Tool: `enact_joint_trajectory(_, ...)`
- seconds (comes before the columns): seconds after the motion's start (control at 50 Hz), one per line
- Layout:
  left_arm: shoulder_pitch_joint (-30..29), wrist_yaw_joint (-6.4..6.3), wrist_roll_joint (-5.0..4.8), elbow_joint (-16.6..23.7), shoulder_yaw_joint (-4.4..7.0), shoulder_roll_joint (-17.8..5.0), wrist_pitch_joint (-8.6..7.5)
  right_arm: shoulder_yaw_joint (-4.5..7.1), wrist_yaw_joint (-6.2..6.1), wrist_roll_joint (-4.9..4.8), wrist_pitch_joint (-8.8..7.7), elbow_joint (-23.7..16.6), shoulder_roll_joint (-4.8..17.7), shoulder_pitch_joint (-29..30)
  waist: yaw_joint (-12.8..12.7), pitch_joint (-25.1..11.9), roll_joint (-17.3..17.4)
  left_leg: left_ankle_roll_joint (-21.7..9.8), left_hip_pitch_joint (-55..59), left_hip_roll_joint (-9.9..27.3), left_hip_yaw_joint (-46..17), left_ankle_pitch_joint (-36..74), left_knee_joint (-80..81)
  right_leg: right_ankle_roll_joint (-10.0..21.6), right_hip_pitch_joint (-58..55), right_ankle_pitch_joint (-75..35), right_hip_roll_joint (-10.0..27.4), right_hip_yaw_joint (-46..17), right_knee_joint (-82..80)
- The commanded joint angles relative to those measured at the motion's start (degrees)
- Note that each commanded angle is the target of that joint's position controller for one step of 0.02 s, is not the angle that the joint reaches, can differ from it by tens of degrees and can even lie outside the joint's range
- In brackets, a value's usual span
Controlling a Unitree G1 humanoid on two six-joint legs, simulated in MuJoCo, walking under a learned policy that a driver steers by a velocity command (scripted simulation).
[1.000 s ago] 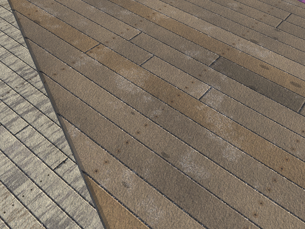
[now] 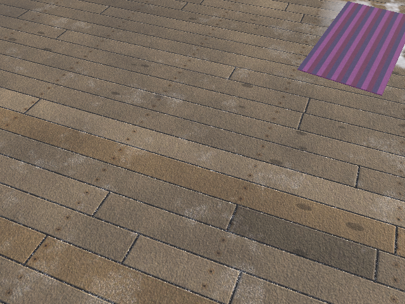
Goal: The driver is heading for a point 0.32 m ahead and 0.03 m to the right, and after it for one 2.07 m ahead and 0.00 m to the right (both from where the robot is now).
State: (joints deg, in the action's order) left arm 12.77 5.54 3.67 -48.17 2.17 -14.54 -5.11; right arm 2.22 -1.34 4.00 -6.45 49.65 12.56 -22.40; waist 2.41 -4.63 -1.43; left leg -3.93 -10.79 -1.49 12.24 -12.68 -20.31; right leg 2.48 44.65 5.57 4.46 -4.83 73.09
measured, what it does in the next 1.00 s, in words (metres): walks ahead: right foot, then left foot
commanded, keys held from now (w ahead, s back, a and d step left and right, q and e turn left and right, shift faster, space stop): w+e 0.16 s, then e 0.20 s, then q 0.64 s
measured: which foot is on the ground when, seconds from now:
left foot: down 0.00-0.32, up 0.34-0.84, down 0.86-1.00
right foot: up 0.00-0.30, down 0.32-0.86, up 0.88-1.00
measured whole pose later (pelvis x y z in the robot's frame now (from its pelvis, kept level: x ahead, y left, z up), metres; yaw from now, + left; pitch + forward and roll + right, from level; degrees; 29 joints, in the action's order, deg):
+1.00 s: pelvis +0.26 -0.03 +0.00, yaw -1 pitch +4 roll -2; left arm 4.0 -3.4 0.4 -45.7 5.4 -16.9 1.0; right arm 4.3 -1.5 0.1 0.0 43.6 15.1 -13.4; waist 1.1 0.9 -1.4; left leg -2.1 -17.1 -0.6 -2.8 -14.4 -27.8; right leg -2.2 32.4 24.3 -2.1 -0.8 60.3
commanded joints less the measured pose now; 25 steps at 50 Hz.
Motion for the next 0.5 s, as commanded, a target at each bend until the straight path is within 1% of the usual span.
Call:
enact_joint_trajectory(0.02, -3.1, 1.55, -0.59, 2.6, -0.70, 1.4, 0.13, -1.22, 0.74, 1.62, -2.39, -1.1, 0.0, 1.8, -1.8, 2.6, 4.6, -9.0, 1.5, 15.2, -6.9, 20.1, 12.3, 0.1, 5.1, -8.6, 2.3, 0.0, -6.7)
enact_joint_trajectory(0.04, -4.5, 1.63, -0.69, 2.7, -0.60, 1.1, 0.20, -1.29, 1.12, 1.75, -2.39, 0.0, 0.8, 0.4, -1.5, 3.2, 4.6, -9.0, 2.4, 15.4, -5.2, 22.9, 12.9, 0.2, 5.2, -10.8, 2.1, 0.6, -10.3)
enact_joint_trajectory(0.1, -8.5, 1.62, -0.88, 3.1, -0.46, 1.1, 0.90, -1.68, 2.19, 1.50, -2.54, 2.8, 2.6, -2.5, -1.3, 5.0, 5.2, -7.7, 5.0, 16.1, -1.5, 29.1, 13.8, 0.9, 2.6, -14.5, 1.6, 2.6, -18.8)
enact_joint_trajectory(0.14, -11.0, 1.36, -1.09, 3.6, -0.42, 1.1, 1.48, -1.85, 2.54, 1.21, -2.71, 4.5, 3.3, -4.6, -1.0, 6.5, 5.4, -6.8, 9.9, 17.5, -0.3, 32.9, 13.8, 1.7, 3.2, -14.2, 1.4, 2.9, -23.1)
enact_joint_trajectory(0.16, -12.4, 1.19, -1.26, 3.9, -0.44, 1.2, 1.69, -1.85, 2.53, 1.25, -2.63, 5.3, 3.8, -5.5, -0.7, 7.2, 5.3, -6.5, 12.9, 18.0, 0.3, 34.1, 13.5, 1.8, 3.7, -13.1, 1.1, 3.4, -25.0)
enact_joint_trajectory(0.18, -17.3, -1.00, -8.77, 6.8, -0.13, 0.9, 1.67, 0.44, 0.66, -4.31, 0.16, 3.4, 9.4, -0.9, -0.4, 11.5, 2.1, -0.5, 9.9, 15.6, 4.0, 28.6, 11.2, 1.9, 2.3, -11.9, -1.0, 6.0, -28.3)
enact_joint_trajectory(0.2, -19.7, -1.82, -8.26, 7.8, -0.54, 1.2, 1.64, 0.50, -0.35, -5.00, 1.18, 3.4, 10.2, -2.2, 0.6, 11.0, 2.5, 0.7, 9.3, 15.8, 4.2, 33.5, 9.2, 1.9, -1.5, -11.1, -2.2, 8.6, -31.3)
enact_joint_trajectory(0.22, -20.3, -2.31, -6.80, 8.8, -0.25, 1.1, 1.80, 0.73, -0.99, -4.74, 1.94, 3.8, 10.7, -3.4, 0.4, 10.6, 4.6, 1.2, 10.4, 16.5, 4.4, 41.7, 6.2, 1.9, -4.3, -8.9, -3.4, 10.5, -32.7)
enact_joint_trajectory(0.24, -18.5, -2.50, -5.88, 9.2, 0.24, 0.6, 2.17, 1.08, -1.32, -4.61, 2.57, 3.9, 11.0, -3.5, -0.7, 9.2, 7.6, 1.3, 12.3, 16.6, 4.4, 49.9, 2.5, 2.3, -7.3, -5.6, -4.9, 11.8, -33.9)
enact_joint_trajectory(0.26, -14.2, -2.59, -5.50, 8.8, 0.95, -0.5, 2.49, 1.66, -1.64, -4.96, 3.14, 3.4, 11.3, -2.4, -2.9, 7.0, 10.4, 1.4, 13.2, 16.6, 4.5, 55.9, -2.7, 2.8, -11.8, -1.3, -6.7, 12.8, -34.8)
enact_joint_trajectory(0.28, -7.7, -2.62, -5.10, 7.5, 1.96, -2.5, 2.59, 2.20, -1.85, -5.43, 3.54, 2.7, 11.4, -1.0, -6.0, 4.2, 11.6, 1.7, 13.3, 16.5, 4.0, 59.6, -10.6, 4.3, -18.0, 0.7, -8.4, 13.0, -38.3)
enact_joint_trajectory(0.3, 1.2, -2.99, -4.54, 5.2, 3.88, -6.3, 2.41, 2.48, -1.82, -5.91, 3.70, 1.8, 11.1, 0.4, -10.0, -0.1, 9.8, 3.7, 11.4, 14.2, 4.0, 53.1, -21.9, 6.5, -28.9, -5.9, -9.3, 11.0, -47.6)
enact_joint_trajectory(0.32, 6.9, -4.56, -3.72, 3.8, 5.50, -11.5, 3.08, 2.25, -1.56, -4.53, 2.87, -0.1, 9.6, 0.6, -11.3, -4.8, 2.9, 7.0, -5.3, 10.8, 2.4, 25.5, -39.0, 9.0, -47.2, -24.7, -2.7, 1.1, -44.6)
enact_joint_trajectory(0.34, 3.8, -5.72, -1.72, 6.1, 5.65, -16.8, 3.24, 0.26, -0.73, -2.43, 1.12, -3.8, 2.2, -3.7, -3.7, -11.1, -11.8, 10.5, -28.8, 0.0, -2.1, -25.8, -62.4, 20.1, -65.2, -55.6, 13.3, -24.2, -39.9)
enact_joint_trajectory(0.36, 4.9, -5.57, -1.56, 7.6, 5.22, -15.1, 3.18, 0.69, 0.26, -3.45, -0.46, -3.5, 5.2, -4.7, -6.1, -24.9, -5.4, 10.0, -26.5, 0.5, -17.4, -26.5, -69.7, 25.4, -64.8, -58.9, 17.6, -30.7, -44.1)
enact_joint_trajectory(0.38, 1.3, -5.61, -1.88, 8.8, 4.28, -10.8, 3.20, 0.72, 0.46, -5.74, -0.44, -5.2, 5.7, -0.6, -6.1, -21.8, -4.1, 9.0, -29.5, 2.7, -18.4, -21.2, -69.8, 24.2, -60.3, -47.9, 15.2, -23.5, -46.5)
enact_joint_trajectory(0.4, -3.1, -5.69, -3.68, 8.8, 3.22, -6.8, 3.21, 0.91, -0.10, -5.69, 0.07, -4.9, 6.3, 1.5, -4.0, -14.0, 0.5, 8.5, -31.0, 5.8, -16.7, -15.5, -64.5, 20.0, -50.8, -37.0, 11.9, -16.5, -48.6)
enact_joint_trajectory(0.42, -5.9, -5.87, -4.68, 9.1, 2.08, -3.3, 3.16, 1.58, -0.87, -4.87, 1.05, -4.6, 7.6, 3.2, -2.7, -10.1, 2.4, 8.4, -28.6, 7.8, -16.5, -12.7, -60.3, 17.2, -42.5, -30.6, 9.7, -13.6, -50.4)
enact_joint_trajectory(0.44, -7.5, -5.84, -4.42, 8.7, 1.32, -1.7, 2.96, 2.10, -1.26, -4.63, 2.40, -4.5, 8.2, 3.0, -0.9, -7.6, 2.5, 8.3, -23.4, 8.8, -16.8, -12.0, -57.0, 16.1, -34.6, -27.9, 8.5, -10.7, -52.1)
enact_joint_trajectory(0.46, -7.9, -5.64, -3.45, 7.8, 1.07, -1.7, 2.55, 2.17, -1.54, -4.41, 3.53, -4.4, 7.4, 2.3, 0.3, -5.9, 2.0, 8.3, -18.6, 8.8, -16.4, -10.7, -54.1, 15.6, -28.0, -25.9, 7.7, -8.5, -53.9)
enact_joint_trajectory(0.48, -7.9, -5.38, -2.51, 6.8, 0.92, -2.0, 1.94, 1.94, -1.80, -4.48, 4.23, -4.0, 5.6, 1.1, 1.2, -4.8, 0.9, 8.5, -15.4, 8.7, -16.0, -9.6, -50.2, 15.3, -24.1, -26.6, 6.7, -6.0, -54.9)
enact_joint_trajectory(0.5, -7.6, -5.36, -1.91, 5.7, 0.87, -2.3, 1.44, 1.71, -2.01, -4.50, 4.52, -3.8, 4.7, 0.9, 1.4, -4.0, -0.2, 8.7, -13.6, 8.6, -15.8, -8.4, -45.6, 14.9, -22.3, -28.5, 6.0, -3.7, -55.5)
